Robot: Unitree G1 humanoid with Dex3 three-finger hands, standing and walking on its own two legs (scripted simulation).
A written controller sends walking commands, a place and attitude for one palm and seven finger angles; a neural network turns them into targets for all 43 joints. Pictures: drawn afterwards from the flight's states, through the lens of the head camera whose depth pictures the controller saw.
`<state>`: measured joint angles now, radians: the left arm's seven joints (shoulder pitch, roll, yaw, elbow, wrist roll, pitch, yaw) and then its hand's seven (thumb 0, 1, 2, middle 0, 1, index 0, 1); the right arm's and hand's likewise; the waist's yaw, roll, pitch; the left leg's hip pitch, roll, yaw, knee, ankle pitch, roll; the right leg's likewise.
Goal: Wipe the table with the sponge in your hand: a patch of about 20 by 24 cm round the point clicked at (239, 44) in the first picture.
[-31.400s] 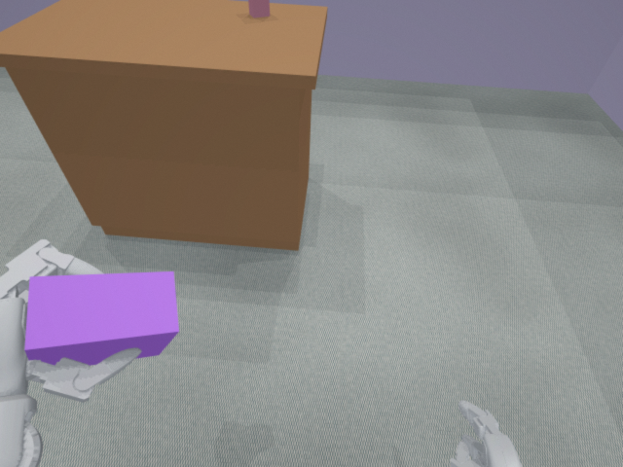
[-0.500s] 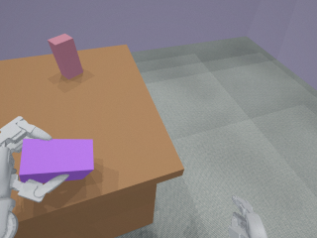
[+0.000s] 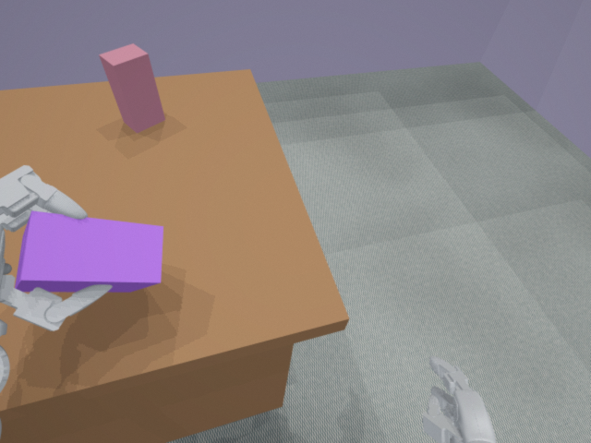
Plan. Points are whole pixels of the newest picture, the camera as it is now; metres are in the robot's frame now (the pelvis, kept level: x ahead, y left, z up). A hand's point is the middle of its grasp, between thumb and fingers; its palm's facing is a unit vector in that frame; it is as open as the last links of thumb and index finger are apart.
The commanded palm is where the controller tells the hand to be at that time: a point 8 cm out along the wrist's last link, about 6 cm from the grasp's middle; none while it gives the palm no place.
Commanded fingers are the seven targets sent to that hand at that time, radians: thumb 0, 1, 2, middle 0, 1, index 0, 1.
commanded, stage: come to a stop and stand still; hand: left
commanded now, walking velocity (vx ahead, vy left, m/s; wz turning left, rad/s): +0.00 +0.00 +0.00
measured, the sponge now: (108, 259) +0.26 +0.25 +0.13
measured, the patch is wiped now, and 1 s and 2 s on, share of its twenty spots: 0.00 0.00 0.00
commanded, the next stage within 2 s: look again from close up in 0.70 s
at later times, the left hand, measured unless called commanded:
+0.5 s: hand (82, 258) +0.24 +0.26 +0.16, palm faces +0.39 -0.85 -0.34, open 10.0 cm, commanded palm +0.18 +0.28 +0.17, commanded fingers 0.00 0.10 1.30 -1.20 -1.60 -1.20 -1.60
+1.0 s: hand (80, 267) +0.23 +0.26 +0.15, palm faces +0.37 -0.86 -0.35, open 10.0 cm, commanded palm +0.18 +0.29 +0.17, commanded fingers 0.00 0.10 1.30 -1.20 -1.60 -1.20 -1.60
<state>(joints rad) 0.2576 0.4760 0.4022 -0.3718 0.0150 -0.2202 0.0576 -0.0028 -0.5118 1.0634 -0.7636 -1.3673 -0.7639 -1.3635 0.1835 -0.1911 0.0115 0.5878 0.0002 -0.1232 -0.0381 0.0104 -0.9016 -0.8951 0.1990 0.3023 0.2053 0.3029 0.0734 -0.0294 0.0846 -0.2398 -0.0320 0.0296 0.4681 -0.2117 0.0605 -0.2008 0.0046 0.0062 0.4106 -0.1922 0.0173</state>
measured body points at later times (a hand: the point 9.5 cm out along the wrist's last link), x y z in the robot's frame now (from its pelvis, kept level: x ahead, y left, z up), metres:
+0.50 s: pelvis +0.01 +0.01 +0.00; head +0.03 +0.03 +0.45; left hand +0.21 +0.30 +0.18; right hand +0.17 -0.23 -0.07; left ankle +0.03 +0.08 -0.74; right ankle +0.02 -0.13 -0.74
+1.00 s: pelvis +0.01 +0.02 +0.00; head +0.03 +0.04 +0.45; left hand +0.21 +0.31 +0.17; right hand +0.19 -0.20 -0.07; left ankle +0.03 +0.08 -0.74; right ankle +0.02 -0.13 -0.74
